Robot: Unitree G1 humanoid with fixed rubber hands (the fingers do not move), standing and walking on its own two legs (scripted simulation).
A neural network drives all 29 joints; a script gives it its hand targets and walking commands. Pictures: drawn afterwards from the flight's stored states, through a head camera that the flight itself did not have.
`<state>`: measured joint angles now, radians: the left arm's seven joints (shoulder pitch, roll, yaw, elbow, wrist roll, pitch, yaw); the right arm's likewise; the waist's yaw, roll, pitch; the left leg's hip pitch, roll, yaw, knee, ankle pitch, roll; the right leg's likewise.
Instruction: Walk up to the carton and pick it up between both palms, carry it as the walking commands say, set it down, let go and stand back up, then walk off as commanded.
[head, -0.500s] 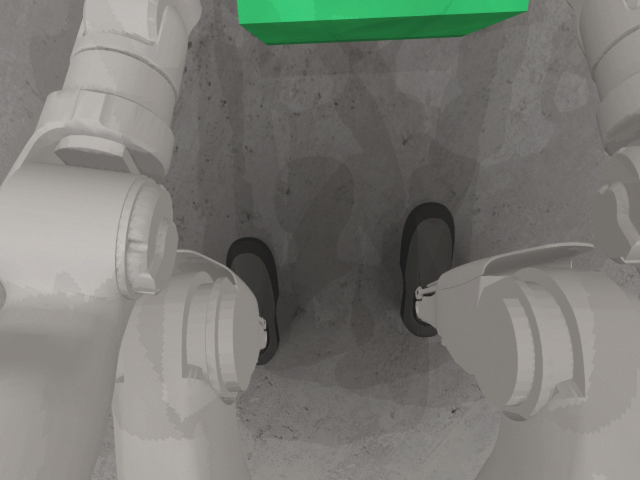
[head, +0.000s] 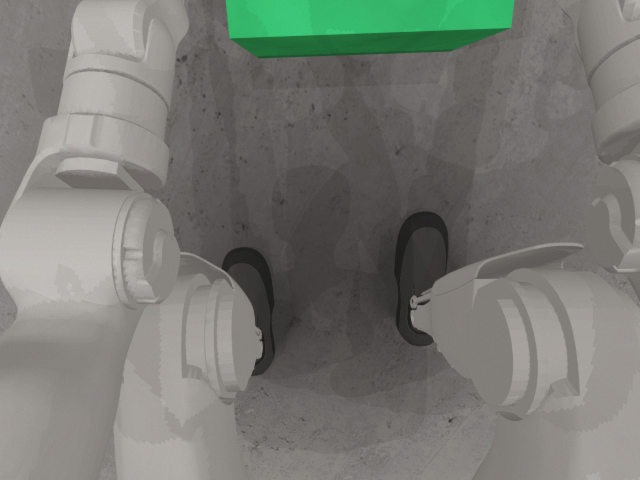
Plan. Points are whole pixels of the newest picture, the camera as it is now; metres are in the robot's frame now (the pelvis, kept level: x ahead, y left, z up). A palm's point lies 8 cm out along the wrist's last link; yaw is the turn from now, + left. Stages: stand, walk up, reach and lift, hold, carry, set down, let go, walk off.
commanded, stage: reach and lift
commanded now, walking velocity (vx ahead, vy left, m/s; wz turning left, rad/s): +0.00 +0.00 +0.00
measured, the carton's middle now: out of the picture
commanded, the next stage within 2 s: none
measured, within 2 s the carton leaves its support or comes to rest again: leaves its support in 0.20 s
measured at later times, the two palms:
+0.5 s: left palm out of the picture +0.58 +0.11 -0.14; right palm out of the picture +0.55 -0.22 -0.15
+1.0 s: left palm out of the picture +0.56 +0.10 -0.10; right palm out of the picture +0.55 -0.21 -0.10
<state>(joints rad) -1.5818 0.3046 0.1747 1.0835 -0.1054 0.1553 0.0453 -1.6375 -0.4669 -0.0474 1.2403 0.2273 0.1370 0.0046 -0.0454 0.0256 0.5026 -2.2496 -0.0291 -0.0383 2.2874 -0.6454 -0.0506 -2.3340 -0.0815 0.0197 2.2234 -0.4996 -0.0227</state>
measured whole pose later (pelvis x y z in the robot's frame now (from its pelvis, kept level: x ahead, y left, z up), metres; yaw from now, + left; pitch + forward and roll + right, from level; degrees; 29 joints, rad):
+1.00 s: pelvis -0.02 +0.00 +0.04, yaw -1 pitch +30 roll +3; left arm -1.53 0.24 0.24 0.88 -0.08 0.28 0.29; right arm -1.60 -0.35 -0.11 0.97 0.10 0.30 -0.25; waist -0.05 0.04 0.52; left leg -2.07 -0.04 -0.03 2.17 -0.62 -0.06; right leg -2.17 -0.01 0.06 2.11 -0.46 0.01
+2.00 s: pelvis -0.04 +0.01 +0.12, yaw -1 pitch +24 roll +2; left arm -1.41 0.17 0.33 0.66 0.01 0.43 0.28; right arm -1.47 -0.25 -0.24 0.75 -0.01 0.43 -0.25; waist -0.04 0.04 0.52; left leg -1.77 -0.05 -0.04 1.89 -0.53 -0.06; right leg -1.85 -0.01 0.05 1.83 -0.40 0.02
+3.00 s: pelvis -0.04 +0.00 +0.23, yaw -2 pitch +15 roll +2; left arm -1.22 0.11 0.34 0.57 0.05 0.45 0.24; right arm -1.25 -0.15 -0.25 0.61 -0.03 0.47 -0.28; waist -0.03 0.03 0.52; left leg -1.33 -0.05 -0.05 1.53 -0.46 -0.05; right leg -1.40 0.00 0.05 1.48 -0.35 0.02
